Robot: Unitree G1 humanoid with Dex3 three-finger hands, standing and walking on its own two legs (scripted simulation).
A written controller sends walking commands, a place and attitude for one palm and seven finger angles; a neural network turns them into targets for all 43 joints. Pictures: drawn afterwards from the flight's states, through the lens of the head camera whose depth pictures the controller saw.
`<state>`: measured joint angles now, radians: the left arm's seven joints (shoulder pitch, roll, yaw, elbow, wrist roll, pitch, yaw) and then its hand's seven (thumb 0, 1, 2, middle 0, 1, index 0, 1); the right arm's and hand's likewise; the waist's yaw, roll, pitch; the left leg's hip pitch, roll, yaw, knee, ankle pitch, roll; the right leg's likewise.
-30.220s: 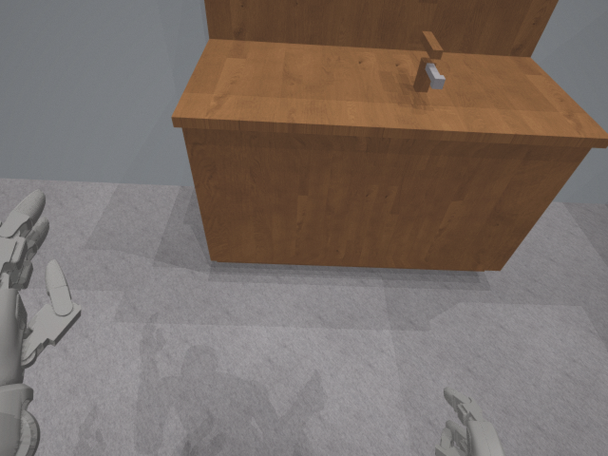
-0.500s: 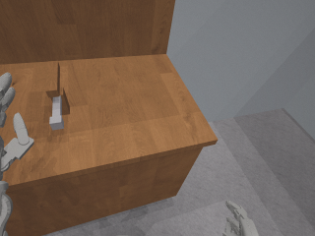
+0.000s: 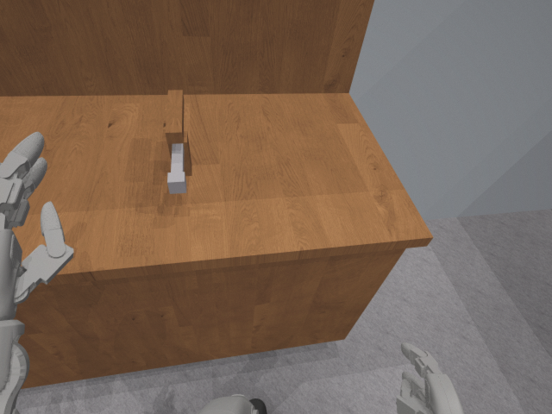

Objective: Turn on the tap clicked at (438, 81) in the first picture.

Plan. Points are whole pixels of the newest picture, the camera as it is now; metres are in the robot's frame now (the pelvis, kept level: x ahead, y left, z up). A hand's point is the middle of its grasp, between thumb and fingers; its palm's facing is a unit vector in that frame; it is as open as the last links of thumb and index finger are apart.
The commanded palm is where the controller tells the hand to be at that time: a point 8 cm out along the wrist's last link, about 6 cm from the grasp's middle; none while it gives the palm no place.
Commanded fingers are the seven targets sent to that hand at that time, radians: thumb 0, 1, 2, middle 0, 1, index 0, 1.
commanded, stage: come to a stop and stand still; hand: left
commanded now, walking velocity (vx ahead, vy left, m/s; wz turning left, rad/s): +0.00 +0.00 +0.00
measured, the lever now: (177, 182) +0.45 +0.22 +0.05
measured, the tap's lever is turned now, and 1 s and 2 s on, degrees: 0 0 0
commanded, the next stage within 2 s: look again from close up in 1.30 s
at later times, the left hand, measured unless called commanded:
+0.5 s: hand (34, 274) +0.18 +0.25 +0.20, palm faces +0.28 -0.84 -0.47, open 7.4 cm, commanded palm +0.13 +0.29 +0.19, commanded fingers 0.00 0.90 0.90 -0.20 -0.30 -0.20 -0.30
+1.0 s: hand out of the picture +0.14 +0.31 +0.18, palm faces +0.29 -0.87 -0.40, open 7.4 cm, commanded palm +0.11 +0.34 +0.19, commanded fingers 0.00 0.90 0.90 -0.20 -0.30 -0.20 -0.30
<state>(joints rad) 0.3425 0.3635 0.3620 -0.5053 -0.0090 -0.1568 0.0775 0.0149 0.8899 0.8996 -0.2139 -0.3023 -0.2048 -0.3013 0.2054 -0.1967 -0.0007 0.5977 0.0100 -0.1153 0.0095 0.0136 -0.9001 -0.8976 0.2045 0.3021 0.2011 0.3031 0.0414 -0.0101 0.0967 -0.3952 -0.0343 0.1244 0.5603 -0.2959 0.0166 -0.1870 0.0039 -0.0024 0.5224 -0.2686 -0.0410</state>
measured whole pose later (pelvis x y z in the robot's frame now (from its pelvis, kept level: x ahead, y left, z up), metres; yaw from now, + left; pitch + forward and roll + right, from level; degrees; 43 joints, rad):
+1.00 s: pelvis -0.10 +0.09 +0.00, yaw -11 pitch -3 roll -1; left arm 0.47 0.37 0.41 -0.49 -0.05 -0.20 0.12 0.01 0.89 0.90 -0.21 -0.30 -0.21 -0.30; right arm 0.25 -0.20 0.01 0.61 0.01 -0.14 -0.03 0.01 -0.90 -0.90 0.20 0.30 0.20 0.30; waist 0.03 0.01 0.06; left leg -0.28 0.00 -0.03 0.59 -0.26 0.01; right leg -0.25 0.01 -0.06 0.55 -0.24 -0.02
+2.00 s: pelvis -0.09 +0.08 +0.01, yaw -9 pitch -1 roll +0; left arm 0.42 0.33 0.33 -0.42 -0.05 -0.12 0.14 0.02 0.89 0.90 -0.21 -0.30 -0.20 -0.30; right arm 0.24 -0.16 0.04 0.61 0.01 -0.08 -0.05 0.01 -0.90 -0.90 0.20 0.30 0.20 0.30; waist 0.03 -0.03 0.01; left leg -0.23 -0.04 -0.06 0.50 -0.25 0.01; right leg -0.21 0.05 -0.03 0.53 -0.34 -0.04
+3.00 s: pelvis +0.05 -0.10 -0.01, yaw -7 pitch -3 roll +1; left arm 0.38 0.40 0.37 -0.62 -0.04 -0.16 0.13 0.02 0.89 0.90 -0.21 -0.30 -0.20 -0.30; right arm 0.18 -0.16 0.01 0.57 0.00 -0.10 -0.02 0.01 -0.90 -0.90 0.20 0.30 0.20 0.30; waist 0.00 -0.11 0.11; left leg -0.29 0.07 0.10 0.64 -0.29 -0.01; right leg -0.48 0.01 -0.05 1.10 -0.38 -0.02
